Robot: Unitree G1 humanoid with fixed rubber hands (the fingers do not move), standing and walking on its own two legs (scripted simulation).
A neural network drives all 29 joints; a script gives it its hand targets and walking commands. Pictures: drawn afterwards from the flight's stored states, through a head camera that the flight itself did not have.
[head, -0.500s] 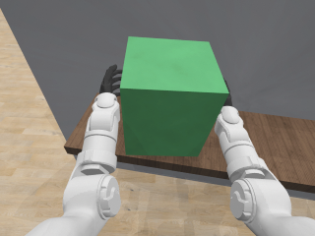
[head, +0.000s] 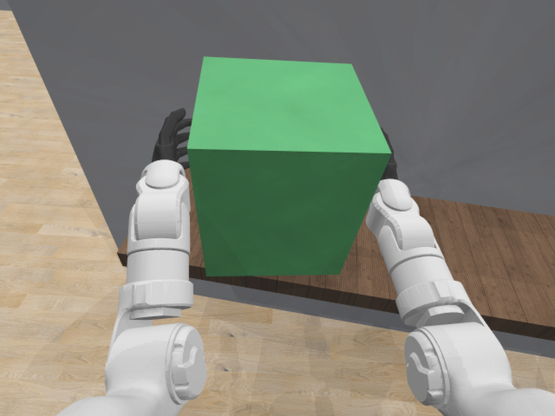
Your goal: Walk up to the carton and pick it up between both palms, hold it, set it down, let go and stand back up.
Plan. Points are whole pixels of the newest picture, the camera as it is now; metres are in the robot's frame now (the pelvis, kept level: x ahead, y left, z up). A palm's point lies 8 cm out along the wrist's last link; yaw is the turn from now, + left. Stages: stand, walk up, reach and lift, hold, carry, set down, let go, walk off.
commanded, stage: reach and lift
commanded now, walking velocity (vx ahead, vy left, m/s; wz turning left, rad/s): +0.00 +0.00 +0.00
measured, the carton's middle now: (276, 173) +0.39 -0.03 +0.16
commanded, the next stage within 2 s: hold in 1.20 s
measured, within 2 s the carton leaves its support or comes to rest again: neither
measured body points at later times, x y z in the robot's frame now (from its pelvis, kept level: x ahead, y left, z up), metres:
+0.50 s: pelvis -0.02 +0.00 +0.00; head -0.05 +0.03 +0.45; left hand +0.39 +0.14 +0.21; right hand +0.38 -0.16 +0.19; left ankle +0.01 +0.10 -0.75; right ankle +0.03 -0.10 -0.75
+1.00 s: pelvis +0.00 -0.01 +0.00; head -0.05 +0.02 +0.45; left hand +0.40 +0.14 +0.22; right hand +0.38 -0.17 +0.21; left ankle +0.01 +0.10 -0.75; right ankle +0.03 -0.10 -0.75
